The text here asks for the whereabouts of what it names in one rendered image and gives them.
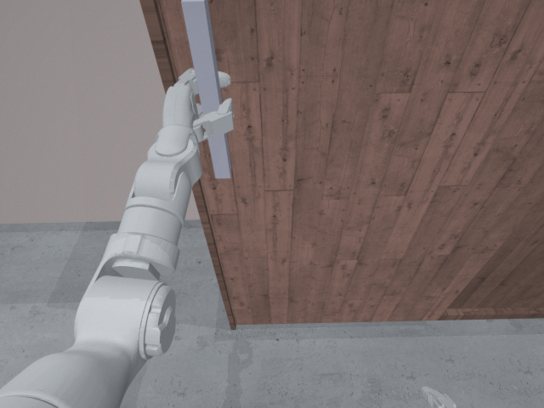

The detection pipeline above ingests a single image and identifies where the wardrobe door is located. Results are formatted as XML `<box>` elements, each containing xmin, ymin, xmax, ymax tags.
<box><xmin>156</xmin><ymin>0</ymin><xmax>544</xmax><ymax>325</ymax></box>
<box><xmin>448</xmin><ymin>196</ymin><xmax>544</xmax><ymax>309</ymax></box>

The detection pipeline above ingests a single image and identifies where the right robot hand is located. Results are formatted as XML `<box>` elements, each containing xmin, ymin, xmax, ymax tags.
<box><xmin>421</xmin><ymin>386</ymin><xmax>456</xmax><ymax>408</ymax></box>

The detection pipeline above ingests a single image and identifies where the robot left upper arm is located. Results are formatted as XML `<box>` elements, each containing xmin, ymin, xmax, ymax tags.
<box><xmin>0</xmin><ymin>275</ymin><xmax>176</xmax><ymax>408</ymax></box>

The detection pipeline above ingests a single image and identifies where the left robot hand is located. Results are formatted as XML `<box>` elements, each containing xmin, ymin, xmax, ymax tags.
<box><xmin>162</xmin><ymin>68</ymin><xmax>234</xmax><ymax>145</ymax></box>

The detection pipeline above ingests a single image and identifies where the left robot forearm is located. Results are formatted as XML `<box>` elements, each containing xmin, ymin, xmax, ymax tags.
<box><xmin>74</xmin><ymin>124</ymin><xmax>202</xmax><ymax>341</ymax></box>

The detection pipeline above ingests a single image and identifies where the handle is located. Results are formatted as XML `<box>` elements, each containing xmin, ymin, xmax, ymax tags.
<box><xmin>181</xmin><ymin>0</ymin><xmax>232</xmax><ymax>179</ymax></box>

